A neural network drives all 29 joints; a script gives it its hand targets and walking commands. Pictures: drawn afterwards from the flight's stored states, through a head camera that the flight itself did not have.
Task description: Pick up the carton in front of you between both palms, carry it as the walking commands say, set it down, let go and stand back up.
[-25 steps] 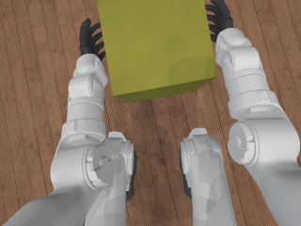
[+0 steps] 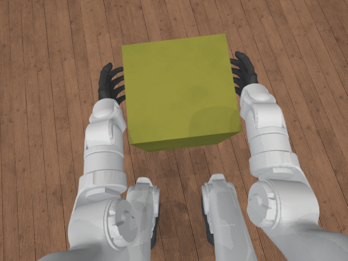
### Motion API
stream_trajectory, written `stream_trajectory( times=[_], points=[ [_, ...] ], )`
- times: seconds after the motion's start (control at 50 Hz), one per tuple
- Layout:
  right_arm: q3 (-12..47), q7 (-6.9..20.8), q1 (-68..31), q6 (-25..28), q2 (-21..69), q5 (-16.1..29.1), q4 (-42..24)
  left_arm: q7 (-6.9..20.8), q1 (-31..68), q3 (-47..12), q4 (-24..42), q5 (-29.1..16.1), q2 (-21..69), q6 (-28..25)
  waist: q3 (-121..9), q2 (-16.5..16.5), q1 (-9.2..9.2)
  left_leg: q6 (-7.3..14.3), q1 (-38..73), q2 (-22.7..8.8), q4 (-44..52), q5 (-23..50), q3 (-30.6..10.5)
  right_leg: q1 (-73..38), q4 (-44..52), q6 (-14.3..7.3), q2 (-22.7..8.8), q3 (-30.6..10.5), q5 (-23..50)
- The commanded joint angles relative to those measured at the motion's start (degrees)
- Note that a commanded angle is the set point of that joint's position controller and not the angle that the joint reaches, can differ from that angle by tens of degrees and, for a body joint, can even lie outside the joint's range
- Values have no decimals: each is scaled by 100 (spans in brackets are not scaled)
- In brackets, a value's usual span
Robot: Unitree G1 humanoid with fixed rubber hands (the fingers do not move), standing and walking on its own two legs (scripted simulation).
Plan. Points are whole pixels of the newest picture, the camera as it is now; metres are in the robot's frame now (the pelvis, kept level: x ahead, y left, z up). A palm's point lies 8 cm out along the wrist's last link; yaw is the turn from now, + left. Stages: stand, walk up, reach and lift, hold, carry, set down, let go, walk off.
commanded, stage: reach and lift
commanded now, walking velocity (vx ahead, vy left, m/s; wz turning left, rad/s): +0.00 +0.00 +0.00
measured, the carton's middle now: (178, 104) +0.48 -0.01 -0.12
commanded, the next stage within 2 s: none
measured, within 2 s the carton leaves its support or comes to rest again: neither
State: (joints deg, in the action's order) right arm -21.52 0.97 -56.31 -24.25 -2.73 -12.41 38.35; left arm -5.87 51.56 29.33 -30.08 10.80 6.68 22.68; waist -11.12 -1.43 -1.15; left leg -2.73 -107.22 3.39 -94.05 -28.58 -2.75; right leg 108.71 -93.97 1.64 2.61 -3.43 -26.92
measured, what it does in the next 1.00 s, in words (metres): rises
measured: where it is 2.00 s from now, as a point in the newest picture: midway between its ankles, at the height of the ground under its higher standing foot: (181, 228)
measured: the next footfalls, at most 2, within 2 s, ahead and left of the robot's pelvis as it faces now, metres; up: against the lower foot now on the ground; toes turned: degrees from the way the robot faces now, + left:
none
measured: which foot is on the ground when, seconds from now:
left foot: down 0.00-1.00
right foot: down 0.00-1.00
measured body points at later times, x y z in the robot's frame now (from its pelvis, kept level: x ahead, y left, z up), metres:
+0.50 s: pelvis +0.04 +0.00 +0.14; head +0.17 -0.01 +0.57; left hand +0.43 +0.15 +0.11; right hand +0.44 -0.16 +0.10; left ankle +0.10 +0.13 -0.49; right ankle +0.10 -0.12 -0.49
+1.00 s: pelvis +0.08 +0.01 +0.24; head +0.07 +0.01 +0.69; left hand +0.40 +0.15 +0.25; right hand +0.39 -0.15 +0.25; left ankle +0.10 +0.13 -0.49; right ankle +0.10 -0.12 -0.49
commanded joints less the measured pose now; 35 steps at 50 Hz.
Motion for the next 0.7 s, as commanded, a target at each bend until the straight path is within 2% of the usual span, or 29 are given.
stream_trajectory(
  times=[0.0,0.2,0.32,0.48,0.68],
  points=[
    [3099,1382,-3279,121,6565,1114,-23,1664,3714,-3735,-447,-1021,5973,44,-5769,519,-11,38,3047,694,1236,1231,629,-4212,1223,-2,661,590,1350],
    [2950,1202,-2176,263,6757,802,53,1742,2649,-3697,-698,-831,6084,-75,-4607,370,84,99,3809,698,2263,1059,424,-5159,2303,-72,654,346,1209],
    [3032,1201,-1636,318,6874,758,-102,1766,2027,-3754,-702,-715,6135,-127,-4157,268,65,157,4589,647,2963,1151,273,-5894,2957,-105,615,209,1306],
    [3339,1217,-856,318,6943,789,-431,1799,1128,-3964,-572,-632,6191,-124,-3519,255,48,217,5857,546,3926,1515,73,-6978,3891,-137,543,41,1652],
    [3644,1223,224,157,6880,793,-870,1835,-15,-4311,-221,-606,6192,64,-2509,197,94,227,7585,388,5180,2319,-133,-8343,5103,-184,445,-84,2359]
  ],
)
